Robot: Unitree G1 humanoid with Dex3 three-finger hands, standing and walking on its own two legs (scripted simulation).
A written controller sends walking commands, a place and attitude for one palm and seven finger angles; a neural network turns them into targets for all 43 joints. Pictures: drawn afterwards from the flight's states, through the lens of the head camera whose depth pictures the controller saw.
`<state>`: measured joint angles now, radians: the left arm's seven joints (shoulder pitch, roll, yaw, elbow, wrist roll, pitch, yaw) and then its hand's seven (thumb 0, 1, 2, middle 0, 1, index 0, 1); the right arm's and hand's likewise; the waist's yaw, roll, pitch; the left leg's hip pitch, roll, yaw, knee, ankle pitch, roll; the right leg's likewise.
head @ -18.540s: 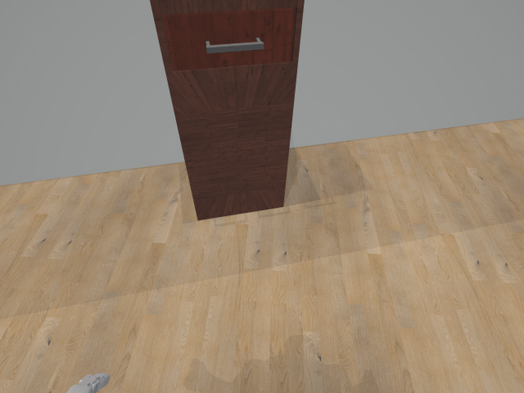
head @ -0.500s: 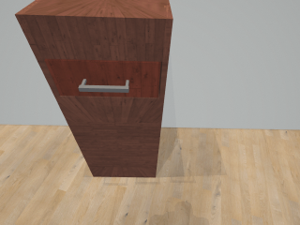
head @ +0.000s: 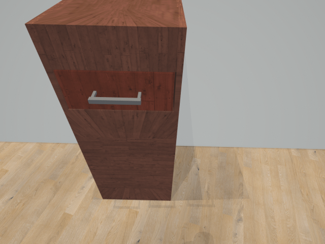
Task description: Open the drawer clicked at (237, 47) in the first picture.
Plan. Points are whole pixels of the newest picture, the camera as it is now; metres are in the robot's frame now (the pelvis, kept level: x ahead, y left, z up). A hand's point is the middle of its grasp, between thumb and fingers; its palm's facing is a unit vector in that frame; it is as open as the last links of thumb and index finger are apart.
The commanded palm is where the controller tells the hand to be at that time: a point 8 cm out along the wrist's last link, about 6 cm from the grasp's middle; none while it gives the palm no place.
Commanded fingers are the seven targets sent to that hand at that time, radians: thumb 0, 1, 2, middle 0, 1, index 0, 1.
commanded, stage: look again from close up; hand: left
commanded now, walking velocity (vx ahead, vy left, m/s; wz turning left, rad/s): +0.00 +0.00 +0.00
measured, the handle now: (116, 97) +0.54 +0.20 +0.08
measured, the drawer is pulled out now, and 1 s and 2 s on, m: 0.00 0.00 0.00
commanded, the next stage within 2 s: shuffle to correct the standing spot in 0.20 s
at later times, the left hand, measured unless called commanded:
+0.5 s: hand out of the picture -0.06 +0.17 -0.17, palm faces +0.03 -0.99 -0.16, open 7.4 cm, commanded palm none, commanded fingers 0.00 0.90 0.90 -0.20 -0.30 -0.20 -0.30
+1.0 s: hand out of the picture -0.01 +0.16 -0.18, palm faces +0.09 -0.99 -0.10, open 7.4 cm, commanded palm none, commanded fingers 0.00 0.90 0.90 -0.20 -0.30 -0.20 -0.30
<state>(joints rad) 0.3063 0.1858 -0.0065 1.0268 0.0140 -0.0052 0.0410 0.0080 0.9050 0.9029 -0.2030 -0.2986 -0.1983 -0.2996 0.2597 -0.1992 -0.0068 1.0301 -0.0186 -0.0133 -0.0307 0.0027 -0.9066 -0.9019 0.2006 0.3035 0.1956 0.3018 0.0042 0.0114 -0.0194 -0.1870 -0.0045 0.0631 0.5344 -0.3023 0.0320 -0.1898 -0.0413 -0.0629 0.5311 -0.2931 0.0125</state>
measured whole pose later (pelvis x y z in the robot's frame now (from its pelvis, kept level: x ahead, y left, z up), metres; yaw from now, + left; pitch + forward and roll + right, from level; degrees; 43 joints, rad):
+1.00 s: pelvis +0.05 +0.03 +0.00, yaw +0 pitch -2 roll -1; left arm 0.41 0.08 0.01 1.12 0.02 0.01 0.04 0.01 0.91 0.90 -0.20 -0.30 -0.20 -0.30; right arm 0.29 -0.13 -0.01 1.11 -0.02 -0.03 -0.06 0.02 -0.94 -0.90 0.20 0.30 0.20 0.30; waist 0.03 -0.03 0.02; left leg -0.20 0.00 0.14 0.56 -0.34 0.07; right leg -0.17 -0.06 -0.05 0.57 -0.37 0.02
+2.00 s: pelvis +0.00 -0.03 +0.01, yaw +1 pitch -2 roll +0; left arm 0.38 0.12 0.00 1.14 0.01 0.01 0.03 0.01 0.91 0.90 -0.20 -0.30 -0.20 -0.30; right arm 0.31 -0.12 0.00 1.14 -0.02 0.01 -0.03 0.00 -0.91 -0.90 0.20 0.30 0.20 0.30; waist 0.02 0.00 0.03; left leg -0.14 0.00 0.07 0.39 -0.23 0.02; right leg -0.20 -0.02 -0.09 0.37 -0.14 -0.01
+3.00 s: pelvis +0.03 -0.01 +0.01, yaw +0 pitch -1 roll -1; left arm 0.31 0.11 -0.02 1.13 0.02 -0.02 0.06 0.01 0.91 0.90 -0.20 -0.30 -0.20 -0.30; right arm 0.30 -0.12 0.02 1.12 -0.01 -0.02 -0.04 0.00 -0.91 -0.90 0.20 0.30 0.20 0.30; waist 0.00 0.00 0.04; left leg -0.13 -0.02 0.08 0.45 -0.31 0.05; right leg -0.20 -0.04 -0.07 0.45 -0.23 0.02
